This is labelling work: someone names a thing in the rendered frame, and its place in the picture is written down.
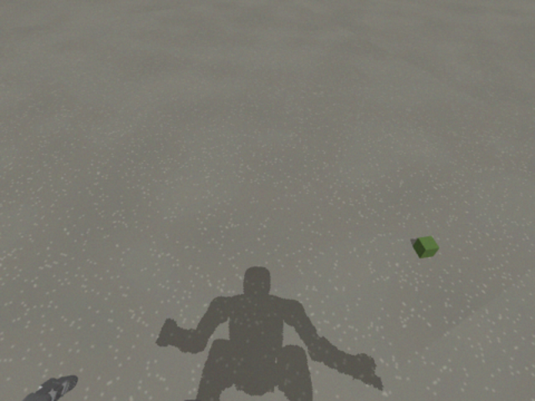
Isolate left robot hand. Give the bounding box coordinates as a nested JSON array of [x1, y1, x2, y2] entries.
[[23, 375, 78, 401]]

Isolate cube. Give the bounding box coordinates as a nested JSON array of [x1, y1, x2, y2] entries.
[[413, 236, 440, 258]]

